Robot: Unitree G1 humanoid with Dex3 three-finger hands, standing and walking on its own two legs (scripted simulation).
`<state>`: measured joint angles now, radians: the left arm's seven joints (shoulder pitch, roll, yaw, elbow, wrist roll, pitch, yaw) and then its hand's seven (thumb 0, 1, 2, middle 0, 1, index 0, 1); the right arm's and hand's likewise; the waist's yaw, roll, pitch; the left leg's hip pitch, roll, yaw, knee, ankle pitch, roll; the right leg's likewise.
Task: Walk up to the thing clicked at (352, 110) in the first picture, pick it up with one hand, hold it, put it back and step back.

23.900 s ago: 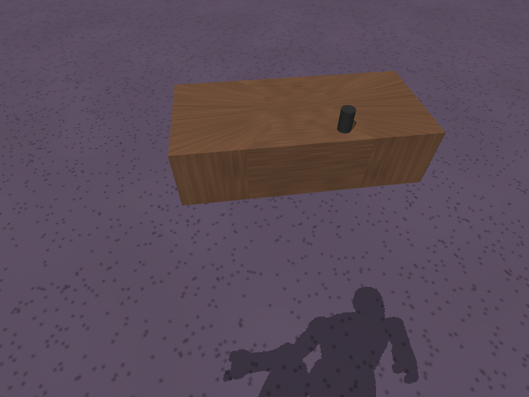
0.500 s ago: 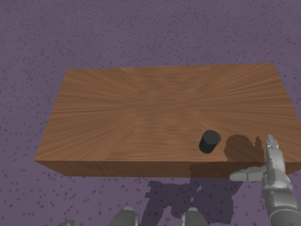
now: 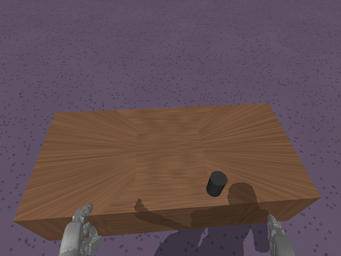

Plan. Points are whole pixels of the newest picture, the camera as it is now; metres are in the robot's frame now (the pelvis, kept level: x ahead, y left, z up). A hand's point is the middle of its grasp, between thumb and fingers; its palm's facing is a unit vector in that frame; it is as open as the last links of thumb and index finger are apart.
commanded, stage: home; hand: right
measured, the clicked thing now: (215, 184) +0.46 -0.19 -0.35
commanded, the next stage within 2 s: stand in 1.82 s
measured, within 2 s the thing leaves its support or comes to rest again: neither
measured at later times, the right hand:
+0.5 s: hand (254, 254) +0.16 -0.18 -0.07, palm faces +0.10 +0.95 -0.28, open 17.6 cm
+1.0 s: hand (258, 255) +0.16 -0.19 -0.07, palm faces +0.11 +0.95 -0.28, open 17.5 cm
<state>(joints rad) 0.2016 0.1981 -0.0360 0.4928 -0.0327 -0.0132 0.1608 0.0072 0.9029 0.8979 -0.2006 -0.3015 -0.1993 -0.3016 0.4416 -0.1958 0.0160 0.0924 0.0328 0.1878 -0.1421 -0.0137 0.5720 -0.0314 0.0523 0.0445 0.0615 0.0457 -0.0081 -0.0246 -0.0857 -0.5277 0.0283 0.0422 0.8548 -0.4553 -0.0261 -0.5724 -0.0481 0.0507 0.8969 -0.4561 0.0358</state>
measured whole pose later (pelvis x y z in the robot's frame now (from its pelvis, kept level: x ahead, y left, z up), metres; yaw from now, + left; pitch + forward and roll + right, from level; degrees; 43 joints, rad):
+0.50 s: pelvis -0.01 +0.00 +0.00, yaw +1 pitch +7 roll +2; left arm 0.29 0.21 -0.02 0.51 -0.02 -0.08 0.16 0.01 0.90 0.90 -0.20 -0.31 -0.20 -0.30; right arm 0.45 -0.20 0.00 0.04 0.01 0.23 -0.15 -0.01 0.58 -0.02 0.05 0.04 0.06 0.04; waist 0.02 -0.03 -0.08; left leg -0.56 0.02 0.02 0.89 -0.45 -0.03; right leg -0.60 -0.06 0.04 0.93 -0.46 0.03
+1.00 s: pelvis -0.01 -0.01 -0.01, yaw +1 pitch +7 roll +2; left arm 0.26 0.20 -0.02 0.51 -0.01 -0.11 0.16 0.01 0.90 0.90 -0.20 -0.31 -0.20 -0.31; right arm 0.45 -0.20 0.00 0.01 0.01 0.26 -0.15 -0.01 0.56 -0.04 0.05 0.04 0.06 0.05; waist 0.01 -0.03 -0.09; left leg -0.56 0.02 0.02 0.89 -0.45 -0.04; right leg -0.61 -0.05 0.04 0.95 -0.47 0.03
